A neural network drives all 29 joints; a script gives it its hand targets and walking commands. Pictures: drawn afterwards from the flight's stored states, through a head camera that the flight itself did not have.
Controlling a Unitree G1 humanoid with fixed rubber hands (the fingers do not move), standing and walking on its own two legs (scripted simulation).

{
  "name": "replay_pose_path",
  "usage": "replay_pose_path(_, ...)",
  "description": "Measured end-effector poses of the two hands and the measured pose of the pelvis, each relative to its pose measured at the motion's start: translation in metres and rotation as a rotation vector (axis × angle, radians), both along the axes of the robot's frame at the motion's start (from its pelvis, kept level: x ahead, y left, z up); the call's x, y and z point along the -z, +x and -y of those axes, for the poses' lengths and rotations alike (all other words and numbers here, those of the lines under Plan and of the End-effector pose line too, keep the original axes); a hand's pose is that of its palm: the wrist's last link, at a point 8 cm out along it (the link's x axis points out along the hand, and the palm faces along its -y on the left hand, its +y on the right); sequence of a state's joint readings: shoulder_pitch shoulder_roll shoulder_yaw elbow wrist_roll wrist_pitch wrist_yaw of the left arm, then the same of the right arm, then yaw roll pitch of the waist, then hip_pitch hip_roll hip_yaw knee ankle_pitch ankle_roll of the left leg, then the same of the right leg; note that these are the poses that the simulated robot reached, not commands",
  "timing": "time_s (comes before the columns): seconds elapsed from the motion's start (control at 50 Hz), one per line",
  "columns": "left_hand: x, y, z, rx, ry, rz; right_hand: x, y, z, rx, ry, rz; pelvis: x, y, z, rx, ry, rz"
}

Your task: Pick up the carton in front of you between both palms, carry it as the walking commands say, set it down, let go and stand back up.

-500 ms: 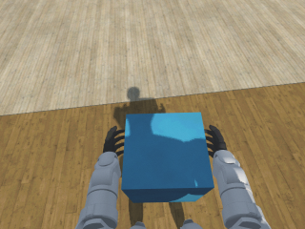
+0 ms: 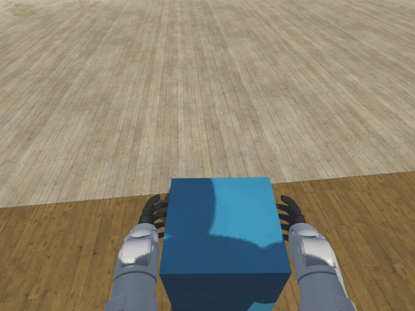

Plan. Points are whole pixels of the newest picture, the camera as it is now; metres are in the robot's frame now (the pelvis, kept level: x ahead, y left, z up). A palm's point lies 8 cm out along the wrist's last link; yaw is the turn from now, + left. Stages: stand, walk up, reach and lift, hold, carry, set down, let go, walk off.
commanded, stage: reach and lift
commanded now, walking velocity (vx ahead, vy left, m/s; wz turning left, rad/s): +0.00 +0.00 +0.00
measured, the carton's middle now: (221, 249) +0.29 +0.00 -0.05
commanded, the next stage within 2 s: hold in 0.86 s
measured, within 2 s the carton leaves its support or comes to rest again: neither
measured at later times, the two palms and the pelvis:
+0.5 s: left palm (147, 225) +0.30 +0.15 +0.03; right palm (297, 224) +0.29 -0.15 +0.03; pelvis +0.00 +0.00 +0.00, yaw +0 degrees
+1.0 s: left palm (144, 220) +0.29 +0.15 +0.06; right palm (299, 220) +0.29 -0.15 +0.05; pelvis +0.01 +0.00 +0.01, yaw +0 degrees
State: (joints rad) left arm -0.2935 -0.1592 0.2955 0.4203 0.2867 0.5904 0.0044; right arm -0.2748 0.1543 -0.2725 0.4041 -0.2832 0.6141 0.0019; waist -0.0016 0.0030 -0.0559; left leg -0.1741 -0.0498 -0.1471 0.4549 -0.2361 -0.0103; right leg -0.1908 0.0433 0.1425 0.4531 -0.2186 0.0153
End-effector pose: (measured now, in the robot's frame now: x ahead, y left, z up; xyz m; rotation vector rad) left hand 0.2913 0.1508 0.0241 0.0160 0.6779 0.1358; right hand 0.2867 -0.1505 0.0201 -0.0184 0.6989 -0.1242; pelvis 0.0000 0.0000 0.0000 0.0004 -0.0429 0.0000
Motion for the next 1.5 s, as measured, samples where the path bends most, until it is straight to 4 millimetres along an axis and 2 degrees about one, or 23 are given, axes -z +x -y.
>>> replay_pose_path(0.22,-0.004,0.000,0.000,-0.009,-0.009,0.015,-0.004,0.001,0.001,0.006,0.011,0.015,0.001,-0.009,0.001,0.001,0.000,0.015)
replay_pose_path(0.78,-0.016,0.006,0.000,0.013,0.018,0.012,-0.017,0.007,0.000,-0.012,-0.017,0.013,-0.006,0.011,0.001,-0.002,-0.001,0.037)
replay_pose_path(0.9,-0.021,0.005,0.000,0.012,0.015,0.020,-0.021,0.005,0.000,-0.010,-0.014,0.021,-0.006,0.010,0.000,-0.002,-0.001,0.045)
replay_pose_path(1.04,-0.035,0.001,-0.001,0.005,0.010,0.047,-0.035,0.002,-0.001,-0.007,-0.010,0.048,-0.006,0.007,0.000,-0.002,-0.001,0.066)
replay_pose_path(1.3,-0.033,-0.004,0.000,-0.003,-0.001,0.028,-0.033,-0.002,0.000,-0.002,0.001,0.030,-0.005,-0.003,0.001,-0.002,0.000,0.082)
replay_pose_path(1.5,-0.034,-0.002,0.000,-0.006,-0.002,0.032,-0.034,0.001,0.000,-0.003,0.003,0.034,-0.005,-0.003,0.002,-0.003,0.000,0.082)
